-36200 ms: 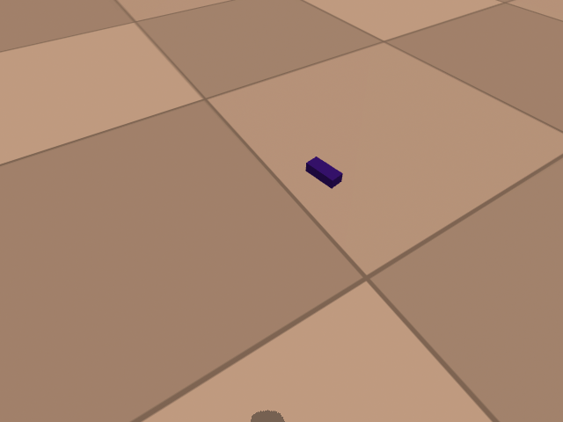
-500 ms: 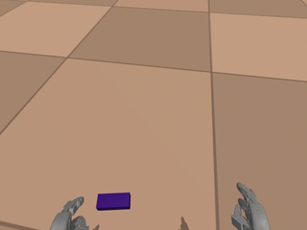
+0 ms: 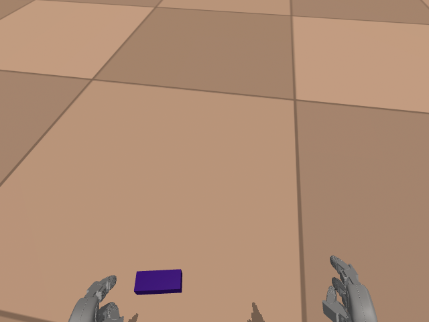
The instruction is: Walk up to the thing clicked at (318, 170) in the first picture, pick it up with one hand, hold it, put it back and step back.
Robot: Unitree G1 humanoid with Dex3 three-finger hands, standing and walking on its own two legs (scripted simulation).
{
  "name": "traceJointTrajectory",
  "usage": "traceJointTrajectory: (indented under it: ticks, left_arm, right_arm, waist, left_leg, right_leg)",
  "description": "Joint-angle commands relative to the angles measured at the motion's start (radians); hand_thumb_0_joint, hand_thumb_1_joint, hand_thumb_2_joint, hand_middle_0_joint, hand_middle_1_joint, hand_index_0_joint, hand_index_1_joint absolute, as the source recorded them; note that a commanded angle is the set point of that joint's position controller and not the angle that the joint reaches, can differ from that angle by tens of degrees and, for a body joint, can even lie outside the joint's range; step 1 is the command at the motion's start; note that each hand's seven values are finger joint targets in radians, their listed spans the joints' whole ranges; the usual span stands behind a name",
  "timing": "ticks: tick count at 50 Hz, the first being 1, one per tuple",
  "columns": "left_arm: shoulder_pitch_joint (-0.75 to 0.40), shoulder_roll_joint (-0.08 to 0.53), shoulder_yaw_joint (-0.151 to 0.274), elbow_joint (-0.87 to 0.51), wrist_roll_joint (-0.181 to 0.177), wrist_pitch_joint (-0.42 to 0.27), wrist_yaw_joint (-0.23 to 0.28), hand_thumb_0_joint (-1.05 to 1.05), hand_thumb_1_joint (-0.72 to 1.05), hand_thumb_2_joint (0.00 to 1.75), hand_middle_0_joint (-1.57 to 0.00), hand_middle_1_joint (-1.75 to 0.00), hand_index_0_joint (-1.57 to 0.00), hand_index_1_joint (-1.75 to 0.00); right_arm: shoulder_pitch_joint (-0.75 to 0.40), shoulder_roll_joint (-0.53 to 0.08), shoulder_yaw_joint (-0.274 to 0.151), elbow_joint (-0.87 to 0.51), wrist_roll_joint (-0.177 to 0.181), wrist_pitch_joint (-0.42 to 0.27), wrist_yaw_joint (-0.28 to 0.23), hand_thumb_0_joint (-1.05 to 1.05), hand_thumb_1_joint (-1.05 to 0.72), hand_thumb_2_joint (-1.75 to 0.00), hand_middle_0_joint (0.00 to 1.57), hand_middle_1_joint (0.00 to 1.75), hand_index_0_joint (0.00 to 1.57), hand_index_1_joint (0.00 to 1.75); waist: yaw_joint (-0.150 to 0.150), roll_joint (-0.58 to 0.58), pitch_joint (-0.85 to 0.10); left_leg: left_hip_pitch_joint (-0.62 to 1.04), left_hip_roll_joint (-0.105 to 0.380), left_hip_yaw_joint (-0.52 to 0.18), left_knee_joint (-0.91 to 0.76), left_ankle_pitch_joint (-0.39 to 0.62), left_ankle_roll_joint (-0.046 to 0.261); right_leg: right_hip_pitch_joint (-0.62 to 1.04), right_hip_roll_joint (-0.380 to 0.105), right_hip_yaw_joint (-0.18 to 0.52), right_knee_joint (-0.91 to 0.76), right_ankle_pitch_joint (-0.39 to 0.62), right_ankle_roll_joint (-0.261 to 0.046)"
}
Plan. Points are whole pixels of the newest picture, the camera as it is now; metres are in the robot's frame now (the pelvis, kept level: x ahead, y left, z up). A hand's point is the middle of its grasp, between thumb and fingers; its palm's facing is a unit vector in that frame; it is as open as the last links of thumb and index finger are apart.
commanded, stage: home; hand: left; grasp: from above
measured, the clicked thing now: (159, 282) +0.41 +0.24 -0.69
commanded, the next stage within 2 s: stand in 0.10 s
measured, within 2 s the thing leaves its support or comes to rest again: neither
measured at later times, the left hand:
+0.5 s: hand out of the picture +0.11 +0.24 -0.11, palm faces +0.01 -0.94 -0.33, open 7.4 cm
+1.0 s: hand out of the picture +0.03 +0.24 -0.10, palm faces +0.00 -0.94 -0.33, open 7.4 cm
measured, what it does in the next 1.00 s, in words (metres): rises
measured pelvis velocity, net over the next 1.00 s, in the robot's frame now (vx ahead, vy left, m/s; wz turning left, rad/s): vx -0.02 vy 0.01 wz -0.03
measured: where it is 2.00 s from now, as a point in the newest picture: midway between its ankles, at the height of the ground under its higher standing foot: outside the picture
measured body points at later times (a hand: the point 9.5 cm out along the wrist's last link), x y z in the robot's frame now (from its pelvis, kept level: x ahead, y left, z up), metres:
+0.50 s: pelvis -0.01 +0.01 +0.04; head +0.01 +0.02 +0.48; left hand +0.11 +0.28 -0.08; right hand +0.10 -0.27 -0.08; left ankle +0.00 +0.12 -0.68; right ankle +0.00 -0.13 -0.68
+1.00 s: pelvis -0.02 +0.01 +0.06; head -0.02 +0.01 +0.51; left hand +0.03 +0.29 -0.08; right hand +0.04 -0.26 -0.08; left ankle +0.00 +0.12 -0.68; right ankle +0.00 -0.13 -0.68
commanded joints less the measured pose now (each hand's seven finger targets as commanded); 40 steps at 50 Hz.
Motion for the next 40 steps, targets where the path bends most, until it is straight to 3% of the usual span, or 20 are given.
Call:
traceJointTrajectory:
  ticks: [1,5,6,9,10,11,12,13,14,15,18,20,23,30,34,37,40]
  left_arm:
    - [0.006,0.098,0.068,-0.174,-0.001,-0.048,0.004,0.0,0.9,0.9,-0.2,-0.3,-0.2,-0.3]
    - [-0.021,0.094,0.052,-0.223,0.003,-0.055,0.005,0.0,0.9,0.9,-0.2,-0.3,-0.2,-0.3]
    - [0.003,0.1,0.063,-0.173,0.003,-0.048,0.006,0.0,0.9,0.9,-0.2,-0.3,-0.2,-0.3]
    - [-0.025,0.106,0.065,-0.209,0.005,-0.049,0.007,0.0,0.9,0.9,-0.2,-0.3,-0.2,-0.3]
    - [-0.314,0.188,0.057,0.142,0.113,-0.253,0.043,0.0,0.9,0.9,-0.2,-0.3,-0.2,-0.3]
    - [-0.214,0.187,0.077,0.312,0.115,-0.319,0.037,0.0,0.9,0.9,-0.2,-0.3,-0.2,-0.3]
    - [-0.205,0.203,0.078,0.361,0.116,-0.35,0.03,0.0,0.9,0.9,-0.2,-0.3,-0.2,-0.3]
    - [-0.212,0.214,0.064,0.41,0.121,-0.372,0.028,0.0,0.9,0.9,-0.2,-0.3,-0.2,-0.3]
    - [-0.241,0.212,0.063,0.45,0.125,-0.387,0.025,0.0,0.9,0.9,-0.2,-0.3,-0.2,-0.3]
    - [-0.264,0.196,0.062,0.496,0.114,-0.39,0.02,0.0,0.9,0.9,-0.2,-0.3,-0.2,-0.3]
    - [-0.315,0.213,0.064,0.631,0.105,-0.412,0.021,0.0,0.9,0.9,-0.2,-0.3,-0.2,-0.3]
    - [-0.344,0.208,0.065,0.702,0.101,-0.43,0.02,0.0,0.9,0.9,-0.2,-0.3,-0.2,-0.3]
    - [-0.329,0.185,0.06,0.81,0.097,-0.441,0.019,0.0,0.9,0.9,-0.2,-0.3,-0.2,-0.3]
    - [-0.332,0.206,0.054,0.997,0.09,-0.458,0.022,0.0,0.9,0.9,-0.2,-0.3,-0.2,-0.3]
    - [-0.352,0.201,0.043,1.062,0.084,-0.452,0.021,0.0,0.9,0.9,-0.2,-0.3,-0.2,-0.3]
    - [-0.352,0.203,0.042,1.103,0.086,-0.452,0.019,0.0,0.9,0.9,-0.2,-0.3,-0.2,-0.3]
    - [-0.351,0.213,0.042,1.137,0.086,-0.453,0.018,0.0,0.9,0.9,-0.2,-0.3,-0.2,-0.3]
  right_arm:
    - [-0.053,-0.137,-0.057,-0.156,-0.004,-0.062,-0.018,0.0,-0.9,-0.9,0.2,0.3,0.2,0.3]
    - [-0.055,-0.124,-0.051,-0.159,-0.006,-0.06,-0.017,0.0,-0.9,-0.9,0.2,0.3,0.2,0.3]
    - [-0.052,-0.133,-0.055,-0.152,-0.005,-0.059,-0.02,0.0,-0.9,-0.9,0.2,0.3,0.2,0.3]
    - [-0.059,-0.125,-0.049,-0.159,-0.004,-0.06,-0.018,0.0,-0.9,-0.9,0.2,0.3,0.2,0.3]
    - [-0.117,-0.23,-0.087,0.09,-0.13,0.053,0.041,0.0,-0.9,-0.9,0.2,0.3,0.2,0.3]
    - [-0.124,-0.231,-0.101,0.093,-0.125,0.093,0.071,0.0,-0.9,-0.9,0.2,0.3,0.2,0.3]
    - [-0.103,-0.255,-0.108,0.071,-0.128,0.113,0.088,0.0,-0.9,-0.9,0.2,0.3,0.2,0.3]
    - [-0.11,-0.254,-0.107,0.086,-0.118,0.123,0.105,0.0,-0.9,-0.9,0.2,0.3,0.2,0.3]
    - [-0.116,-0.226,-0.105,0.116,-0.098,0.129,0.122,0.0,-0.9,-0.9,0.2,0.3,0.2,0.3]
    - [-0.124,-0.208,-0.103,0.133,-0.078,0.134,0.135,0.0,-0.9,-0.9,0.2,0.3,0.2,0.3]
    - [-0.147,-0.2,-0.113,0.186,-0.063,0.148,0.155,0.0,-0.9,-0.9,0.2,0.3,0.2,0.3]
    - [-0.131,-0.205,-0.116,0.223,-0.068,0.157,0.156,0.0,-0.9,-0.9,0.2,0.3,0.2,0.3]
    - [-0.149,-0.212,-0.114,0.267,-0.071,0.163,0.153,0.0,-0.9,-0.9,0.2,0.3,0.2,0.3]
    - [-0.128,-0.225,-0.112,0.377,-0.055,0.187,0.138,0.0,-0.9,-0.9,0.2,0.3,0.2,0.3]
    - [-0.138,-0.242,-0.109,0.425,-0.051,0.194,0.137,0.0,-0.9,-0.9,0.2,0.3,0.2,0.3]
    - [-0.146,-0.25,-0.11,0.449,-0.05,0.195,0.135,0.0,-0.9,-0.9,0.2,0.3,0.2,0.3]
    - [-0.14,-0.249,-0.11,0.472,-0.048,0.2,0.137,0.0,-0.9,-0.9,0.2,0.3,0.2,0.3]
  waist:
    - [-0.004,-0.015,-0.103]
    - [0.0,0.02,-0.115]
    - [-0.003,-0.004,-0.104]
    - [0.001,-0.01,-0.088]
    - [0.071,-0.059,0.14]
    - [0.073,-0.081,0.043]
    - [0.054,-0.055,0.016]
    - [0.061,-0.037,-0.002]
    - [0.06,-0.044,0.002]
    - [0.068,-0.075,0.008]
    - [0.062,-0.112,0.039]
    - [0.053,-0.051,0.032]
    - [0.068,0.024,0.072]
    - [0.055,-0.061,0.104]
    - [0.052,-0.009,0.164]
    - [0.056,-0.01,0.161]
    - [0.053,-0.023,0.198]
  left_leg:
    - [0.097,-0.024,-0.002,-0.161,0.242,0.018]
    - [0.11,-0.026,0.003,-0.154,0.28,0.015]
    - [0.098,-0.027,0.004,-0.152,0.262,0.018]
    - [0.087,-0.029,0.006,-0.157,0.228,0.02]
    - [0.112,0.022,-0.015,-0.239,0.394,0.059]
    - [0.208,0.023,-0.009,-0.244,0.468,0.069]
    - [0.241,0.024,-0.036,-0.24,0.445,0.072]
    - [0.261,0.017,-0.046,-0.263,0.411,0.075]
    - [0.271,0.003,-0.017,-0.278,0.396,0.065]
    - [0.301,-0.001,-0.01,-0.3,0.347,0.067]
    - [0.338,-0.013,-0.002,-0.332,0.258,0.056]
    - [0.382,0.007,-0.019,-0.381,0.295,0.059]
    - [0.416,0.047,-0.068,-0.487,0.317,0.065]
    - [0.518,0.043,-0.037,-0.561,0.433,0.041]
    - [0.503,0.06,-0.06,-0.677,0.326,0.038]
    - [0.522,0.067,-0.067,-0.716,0.331,0.036]
    - [0.507,0.067,-0.064,-0.749,0.263,0.033]
  right_leg:
    - [0.064,0.034,0.002,-0.143,0.204,-0.013]
    - [0.061,0.032,0.006,-0.138,0.241,-0.013]
    - [0.062,0.031,0.007,-0.145,0.227,-0.012]
    - [0.062,0.029,0.007,-0.156,0.2,-0.01]
    - [0.199,-0.048,0.105,-0.187,0.226,-0.068]
    - [0.237,-0.049,0.138,-0.185,0.284,-0.095]
    - [0.22,-0.049,0.154,-0.195,0.314,-0.1]
    - [0.276,-0.058,0.156,-0.2,0.328,-0.092]
    - [0.301,-0.074,0.167,-0.211,0.344,-0.088]
    - [0.289,-0.076,0.161,-0.24,0.291,-0.077]
    - [0.278,-0.102,0.19,-0.345,0.197,-0.072]
    - [0.309,-0.093,0.164,-0.337,0.248,-0.057]
    - [0.342,-0.065,0.121,-0.355,0.276,-0.033]
    - [0.456,-0.095,0.138,-0.487,0.418,-0.038]
    - [0.474,-0.079,0.124,-0.535,0.316,-0.028]
    - [0.506,-0.084,0.122,-0.553,0.338,-0.024]
    - [0.51,-0.087,0.128,-0.578,0.311,-0.019]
